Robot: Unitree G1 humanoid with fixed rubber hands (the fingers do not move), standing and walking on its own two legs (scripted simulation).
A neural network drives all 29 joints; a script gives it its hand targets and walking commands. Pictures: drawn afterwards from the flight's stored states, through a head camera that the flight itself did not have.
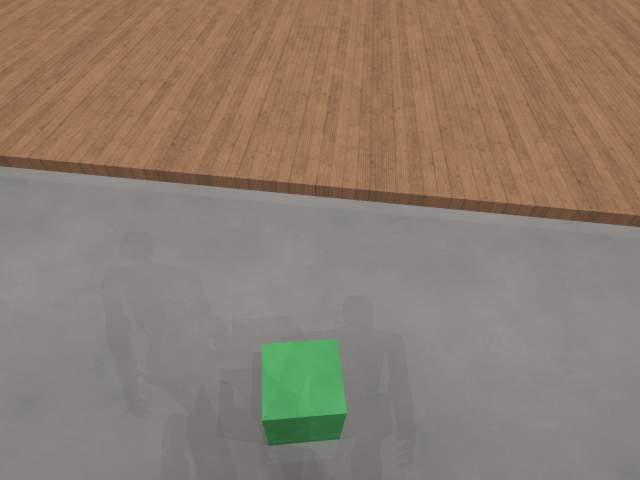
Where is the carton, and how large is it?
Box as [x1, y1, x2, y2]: [262, 339, 346, 445]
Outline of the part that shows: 336,339 262,344 262,422 268,445 339,438 346,414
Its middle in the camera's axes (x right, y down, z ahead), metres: -0.05 +0.44 +1.11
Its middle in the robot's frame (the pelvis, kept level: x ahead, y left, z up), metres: +0.44 +0.02 -0.65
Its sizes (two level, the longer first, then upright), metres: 0.210 0.200 0.250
